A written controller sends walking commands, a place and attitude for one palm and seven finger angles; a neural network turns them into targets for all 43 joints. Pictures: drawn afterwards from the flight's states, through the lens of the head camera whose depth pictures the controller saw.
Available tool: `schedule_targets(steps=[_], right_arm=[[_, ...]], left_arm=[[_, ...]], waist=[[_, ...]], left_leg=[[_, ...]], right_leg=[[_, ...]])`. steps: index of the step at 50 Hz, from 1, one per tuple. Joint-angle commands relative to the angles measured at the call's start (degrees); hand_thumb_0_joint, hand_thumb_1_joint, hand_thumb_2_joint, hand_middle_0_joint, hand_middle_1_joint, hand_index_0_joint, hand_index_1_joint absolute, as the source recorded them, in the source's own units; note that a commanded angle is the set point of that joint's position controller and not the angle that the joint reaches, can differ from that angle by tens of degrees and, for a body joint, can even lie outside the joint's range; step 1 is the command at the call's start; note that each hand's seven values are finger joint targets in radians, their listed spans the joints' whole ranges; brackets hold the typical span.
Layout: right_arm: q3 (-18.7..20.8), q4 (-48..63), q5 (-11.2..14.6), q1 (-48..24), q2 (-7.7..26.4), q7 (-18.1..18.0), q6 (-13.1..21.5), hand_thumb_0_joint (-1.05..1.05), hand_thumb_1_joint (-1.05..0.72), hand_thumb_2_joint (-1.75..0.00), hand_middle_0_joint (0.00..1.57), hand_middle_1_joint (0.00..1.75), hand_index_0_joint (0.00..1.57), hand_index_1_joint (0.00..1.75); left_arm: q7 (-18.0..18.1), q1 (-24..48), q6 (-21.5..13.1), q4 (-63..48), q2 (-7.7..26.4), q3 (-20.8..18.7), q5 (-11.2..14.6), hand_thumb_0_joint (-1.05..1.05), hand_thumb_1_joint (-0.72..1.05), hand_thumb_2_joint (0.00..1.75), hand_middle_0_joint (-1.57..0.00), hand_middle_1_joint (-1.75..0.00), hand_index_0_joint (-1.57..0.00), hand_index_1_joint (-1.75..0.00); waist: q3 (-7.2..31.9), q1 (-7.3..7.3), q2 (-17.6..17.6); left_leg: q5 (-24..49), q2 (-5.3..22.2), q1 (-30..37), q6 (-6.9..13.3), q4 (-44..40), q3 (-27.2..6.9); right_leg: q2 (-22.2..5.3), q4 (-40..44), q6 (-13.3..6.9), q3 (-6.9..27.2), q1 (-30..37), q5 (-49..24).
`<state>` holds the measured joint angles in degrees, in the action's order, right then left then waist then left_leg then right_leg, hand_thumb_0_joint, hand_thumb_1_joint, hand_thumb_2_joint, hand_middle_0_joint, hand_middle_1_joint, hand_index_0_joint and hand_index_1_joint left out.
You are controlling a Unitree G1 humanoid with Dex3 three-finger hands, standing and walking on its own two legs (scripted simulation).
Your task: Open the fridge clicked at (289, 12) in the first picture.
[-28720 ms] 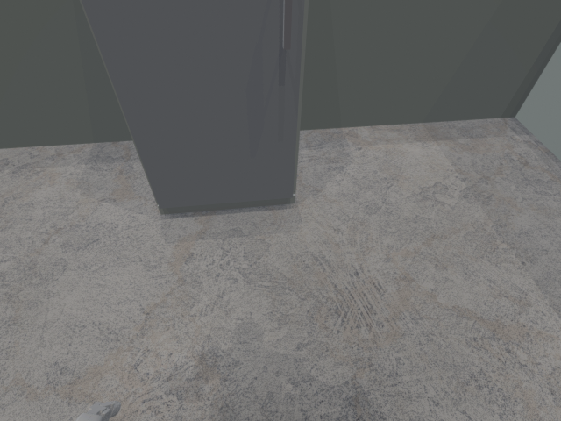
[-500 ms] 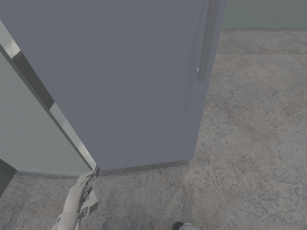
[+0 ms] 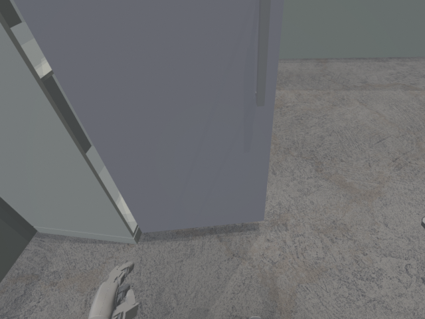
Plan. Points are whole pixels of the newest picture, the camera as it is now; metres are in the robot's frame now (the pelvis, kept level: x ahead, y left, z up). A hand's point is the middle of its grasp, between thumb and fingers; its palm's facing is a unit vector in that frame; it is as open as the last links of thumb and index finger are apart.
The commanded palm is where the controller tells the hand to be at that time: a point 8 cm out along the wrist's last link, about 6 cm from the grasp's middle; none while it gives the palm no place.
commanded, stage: stop stepping back and stand still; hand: right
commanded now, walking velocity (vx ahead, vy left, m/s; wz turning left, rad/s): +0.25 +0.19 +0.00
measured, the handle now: (260, 49) +0.69 -0.12 +0.21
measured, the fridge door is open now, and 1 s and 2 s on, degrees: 77 77 77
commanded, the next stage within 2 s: let the arm hang, fingers relaxed in 1.00 s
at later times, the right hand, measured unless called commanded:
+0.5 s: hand out of the picture +0.11 -0.33 +0.20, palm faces +0.42 +0.82 -0.38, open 7.4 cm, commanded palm +0.04 -0.37 +0.20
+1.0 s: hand out of the picture +0.11 -0.36 +0.19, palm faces +0.48 +0.74 -0.47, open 7.4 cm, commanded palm +0.03 -0.39 +0.20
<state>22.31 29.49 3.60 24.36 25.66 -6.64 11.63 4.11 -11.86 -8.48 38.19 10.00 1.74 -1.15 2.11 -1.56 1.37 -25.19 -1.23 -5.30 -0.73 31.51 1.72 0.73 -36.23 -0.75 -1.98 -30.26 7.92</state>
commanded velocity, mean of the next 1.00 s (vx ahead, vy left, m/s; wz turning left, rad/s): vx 0.08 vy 0.10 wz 0.00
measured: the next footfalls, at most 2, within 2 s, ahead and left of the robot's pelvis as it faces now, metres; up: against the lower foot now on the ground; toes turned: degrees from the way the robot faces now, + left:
left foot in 0.14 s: -0.04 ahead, +0.09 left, +0.00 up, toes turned +3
right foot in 0.30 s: +0.04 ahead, -0.19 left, +0.00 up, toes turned -4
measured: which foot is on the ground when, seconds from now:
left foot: down 0.00-0.00, up 0.02-0.12, down 0.14-0.30, up 0.32-0.54, down 0.56-1.00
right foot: down 0.00-0.12, up 0.14-0.28, down 0.30-0.54, up 0.56-0.80, down 0.82-1.00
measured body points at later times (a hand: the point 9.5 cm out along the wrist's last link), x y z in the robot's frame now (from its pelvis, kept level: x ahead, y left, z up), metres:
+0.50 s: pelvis -0.09 -0.07 +0.02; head -0.11 -0.10 +0.47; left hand +0.06 +0.14 -0.05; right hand +0.08 -0.37 +0.22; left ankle -0.09 +0.01 -0.68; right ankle +0.00 -0.19 -0.71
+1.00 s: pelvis -0.09 -0.08 +0.02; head -0.07 -0.09 +0.47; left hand +0.09 +0.14 -0.06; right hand +0.08 -0.40 +0.22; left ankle -0.11 +0.01 -0.72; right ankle -0.08 -0.21 -0.72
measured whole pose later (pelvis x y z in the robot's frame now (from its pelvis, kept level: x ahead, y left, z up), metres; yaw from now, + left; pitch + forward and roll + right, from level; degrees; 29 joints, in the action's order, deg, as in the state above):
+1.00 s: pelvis -0.09 -0.08 +0.02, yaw -4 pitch +1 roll +0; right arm 25.1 27.4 2.2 28.9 24.9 -8.5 11.8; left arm 3.4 -12.8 -8.8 34.9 10.9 1.0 -0.5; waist -0.2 0.9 0.9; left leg -18.8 -1.4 -12.9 2.4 30.9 4.1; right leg -4.2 -32.4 1.0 -4.5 -17.7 15.2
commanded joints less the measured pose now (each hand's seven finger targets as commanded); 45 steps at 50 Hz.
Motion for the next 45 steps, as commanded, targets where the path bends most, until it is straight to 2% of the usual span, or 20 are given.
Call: schedule_targets(steps=[1, 4, 5, 6, 7, 9, 13, 15, 16, 18, 21, 25, 26, 27, 28, 29, 31, 38, 42, 45], right_arm=[[9.08, 13.31, 1.13, -5.84, 10.85, -1.35, 0.68, 0.0, -0.9, -0.9, 0.2, 0.3, 0.2, 0.3], [12.86, 16.39, 2.09, 5.65, 13.67, -0.76, 0.17, 0.0, -0.9, -0.9, 0.2, 0.3, 0.2, 0.3], [12.15, 16.25, 0.83, 12.43, 12.56, -0.98, 0.85, 0.0, -0.9, -0.9, 0.2, 0.3, 0.2, 0.3], [9.56, 18.43, 0.67, 14.34, 9.88, -0.67, 1.32, 0.0, -0.9, -0.9, 0.2, 0.3, 0.2, 0.3], [9.98, 23.96, 2.71, 5.41, 8.64, -0.43, 0.15, 0.0, -0.9, -0.9, 0.2, 0.3, 0.2, 0.3], [12.18, 22.39, 0.55, -4.09, 11.64, -0.56, 2.27, 0.0, -0.9, -0.9, 0.2, 0.3, 0.2, 0.3], [5.66, 6.25, -1.47, -10.3, 6.79, -2.94, 1.6, 0.0, -0.9, -0.9, 0.2, 0.3, 0.2, 0.3], [5.01, 9.12, -1.27, -12.67, 7.41, -3.15, 2.14, 0.0, -0.9, -0.9, 0.2, 0.3, 0.2, 0.3], [7.7, 11.37, -1.84, -14.98, 10.09, -2.56, 3.38, 0.0, -0.9, -0.9, 0.2, 0.3, 0.2, 0.3], [8.18, 14.37, -0.95, -7.82, 10.19, -1.19, 2.49, 0.0, -0.9, -0.9, 0.2, 0.3, 0.2, 0.3], [7.04, 18.19, -1.24, 4.26, 7.43, -1.07, 2.0, 0.0, -0.9, -0.9, 0.2, 0.3, 0.2, 0.3], [9.14, 12.8, -0.88, 7.9, 9.16, -2.21, -0.51, 0.0, -0.9, -0.9, 0.2, 0.3, 0.2, 0.3], [9.61, 10.92, -1.08, 7.14, 9.69, -2.46, -1.61, 0.0, -0.9, -0.9, 0.2, 0.3, 0.2, 0.3], [10.06, 10.11, -1.27, 4.39, 10.38, -2.49, -2.48, 0.0, -0.9, -0.9, 0.2, 0.3, 0.2, 0.3], [10.82, 12.38, -0.65, -0.54, 12.06, -2.87, -2.1, 0.0, -0.9, -0.9, 0.2, 0.3, 0.2, 0.3], [14.03, 11.06, -0.59, -2.87, 13.94, -3.5, -0.61, 0.0, -0.9, -0.9, 0.2, 0.3, 0.2, 0.3], [9.36, 1.92, -0.55, -1.56, 8.2, -3.62, -0.31, 0.0, -0.9, -0.9, 0.2, 0.3, 0.2, 0.3], [4.25, 9.0, -1.98, -7.08, 6.78, -4.4, 1.54, 0.0, -0.9, -0.9, 0.2, 0.3, 0.2, 0.3], [7.91, 11.75, -1.72, -1.84, 8.71, -4.02, 3.41, 0.0, -0.9, -0.9, 0.2, 0.3, 0.2, 0.3], [9.71, 12.25, -2.24, -0.85, 9.39, -3.3, 3.96, 0.0, -0.9, -0.9, 0.2, 0.3, 0.2, 0.3]], left_arm=[[1.03, 6.9, -2.65, -10.73, 10.39, -3.58, 0.55, 0.0, 0.9, 0.9, -0.2, -0.3, -0.2, -0.3], [-0.93, 6.2, -3.01, -12.92, 8.63, -5.61, -0.82, 0.0, 0.9, 0.9, -0.2, -0.3, -0.2, -0.3], [-1.63, 4.37, -2.47, -12.62, 7.81, -5.5, 0.65, 0.0, 0.9, 0.9, -0.2, -0.3, -0.2, -0.3], [-2.25, 2.74, -1.85, -12.09, 8.28, -6.98, 3.7, 0.0, 0.9, 0.9, -0.2, -0.3, -0.2, -0.3], [-1.52, 3.29, -0.77, -10.81, 8.34, -5.65, 2.2, 0.0, 0.9, 0.9, -0.2, -0.3, -0.2, -0.3], [-1.96, 3.43, -1.36, -10.59, 4.74, -1.99, -0.5, 0.0, 0.9, 0.9, -0.2, -0.3, -0.2, -0.3], [1.51, 1.35, -3.33, -6.56, 9.59, -4.74, 0.18, 0.0, 0.9, 0.9, -0.2, -0.3, -0.2, -0.3], [2.11, 1.19, -4.21, -9.34, 12.22, -4.83, 0.78, 0.0, 0.9, 0.9, -0.2, -0.3, -0.2, -0.3], [1.95, 3.87, -4.23, -9.9, 11.36, -5.28, 0.16, 0.0, 0.9, 0.9, -0.2, -0.3, -0.2, -0.3], [-0.1, 3.73, -4.19, -9.91, 9.74, -5.19, -0.37, 0.0, 0.9, 0.9, -0.2, -0.3, -0.2, -0.3], [-2.19, 4.74, -3.55, -10.93, 8.64, -4.87, -0.26, 0.0, 0.9, 0.9, -0.2, -0.3, -0.2, -0.3], [-1.39, 4.46, -0.51, -12.05, 7.94, -4.27, -0.62, 0.0, 0.9, 0.9, -0.2, -0.3, -0.2, -0.3], [-0.81, 4.44, 0.46, -11.72, 7.49, -4.31, -0.57, 0.0, 0.9, 0.9, -0.2, -0.3, -0.2, -0.3], [-0.57, 4.13, 1.41, -11.44, 6.7, -4.8, -0.19, 0.0, 0.9, 0.9, -0.2, -0.3, -0.2, -0.3], [-0.23, 4.27, 1.19, -11.36, 7.18, -4.5, 0.55, 0.0, 0.9, 0.9, -0.2, -0.3, -0.2, -0.3], [-0.33, 4.16, 0.69, -9.89, 7.53, -3.48, -0.99, 0.0, 0.9, 0.9, -0.2, -0.3, -0.2, -0.3], [-0.17, 0.91, -0.18, -7.79, 7.17, -3.73, 0.03, 0.0, 0.9, 0.9, -0.2, -0.3, -0.2, -0.3], [1.62, 3.99, -2.7, -8.98, 8.08, -3.13, 0.08, 0.0, 0.9, 0.9, -0.2, -0.3, -0.2, -0.3], [0.97, 3.81, -2.85, -10.21, 9.14, -3.98, 0.52, 0.0, 0.9, 0.9, -0.2, -0.3, -0.2, -0.3], [0.31, 3.74, -3.02, -10.35, 8.84, -3.75, 0.36, 0.0, 0.9, 0.9, -0.2, -0.3, -0.2, -0.3]], waist=[[0.18, 0.88, -24.45], [5.6, -3.53, -23.99], [4.75, -5.4, -6.25], [-1.56, -2.84, 29.42], [-2.36, 2.51, 13.73], [0.23, 2.98, 4.62], [-1.01, 3.78, -7.76], [-3.31, 3.26, -23.34], [-2.53, 1.19, -15.8], [-1.04, 2.45, -18.02], [1.69, 0.04, -17.48], [2.98, 0.2, -15.61], [3.32, -0.2, -6.66], [0.68, 0.4, 7.5], [-2.02, 0.82, 11.2], [-2.89, 2.14, 1.6], [0.72, 2.45, 4.63], [0.33, 1.2, 2.46], [3.49, 0.85, -15.54], [-0.34, 0.72, -14.59]], left_leg=[[-12.45, -9.32, -8.6, 3.13, 13.36, 4.12], [-12.68, -12.02, 15.59, 5.15, 3.67, 10.09], [-10.92, -1.48, 14.22, 10.84, -11.71, 3.06], [-11.01, 25.02, -20.06, 18.3, -22.37, -30.41], [-2.94, 20.82, -26.38, 17.23, -18.43, -18.21], [-11.64, 16.13, -20.74, 11.45, -16.51, -11.8], [-13.01, 9.01, -23.14, 7.46, -3.77, -2.71], [-10.31, -1.44, -30.87, 0.9, 20.99, 2.82], [-6.02, -1.0, -24.95, 0.82, 27.87, -0.03], [-3.14, -1.03, -22.3, 1.13, 32.91, -3.0], [1.74, -1.65, -8.87, 2.17, 21.62, 2.63], [-5.2, -4.57, 7.67, 4.52, 0.37, 6.64], [-6.23, -1.41, 9.51, 6.65, -7.28, 1.97], [-11.95, 10.26, 1.83, 12.06, -16.16, -16.23], [-11.61, 21.52, -6.82, 17.29, -23.73, -30.68], [0.02, 20.48, -13.16, 16.69, -22.54, -25.93], [-9.95, 16.74, -8.86, 12.59, -19.32, -19.95], [7.93, 12.18, -10.08, 7.69, -10.2, -7.96], [6.04, 1.86, -16.24, 0.28, 5.8, 0.23], [7.24, 1.86, -8.13, 0.25, -0.09, 0.85]], right_leg=[[-11.25, 40.41, 11.13, 25.92, 8.54, 43.8], [-3.11, 36.76, 21.36, 6.4, -4.51, 26.37], [6.4, 2.89, 18.7, -7.19, -7.23, 21.02], [4.45, -48.93, 7.75, 6.25, 0.73, 23.29], [1.42, -56.14, -1.81, 10.26, -4.98, 18.66], [-6.99, -29.86, 1.23, 6.46, -0.36, 15.18], [-2.87, 2.42, 0.63, -3.87, 21.08, 14.84], [-20.6, 22.36, -6.59, 29.66, 21.49, 24.72], [-22.37, 28.7, -8.06, 31.82, 12.86, 29.54], [-19.9, 32.36, -2.57, 33.09, 8.2, 41.77], [-15.15, 30.29, -1.29, 14.05, 2.39, 33.27], [-12.45, 22.11, 0.96, 6.76, -4.12, 33.28], [-8.25, 9.92, 1.66, 2.23, -6.45, 31.08], [-2.84, -11.85, 1.98, -2.66, -9.25, 24.74], [-1.54, -27.08, 1.98, 0.68, -11.43, 19.11], [-4.35, -28.44, 2.56, 2.25, -5.29, 15.53], [-4.1, -24.33, 1.95, 0.87, -4.7, 14.22], [-2.37, 6.51, -0.38, -5.15, 16.42, 7.44], [-16.47, 15.86, -5.55, 14.98, 23.86, -10.62], [-15.17, 15.71, -4.43, 9.94, 13.83, -8.73]])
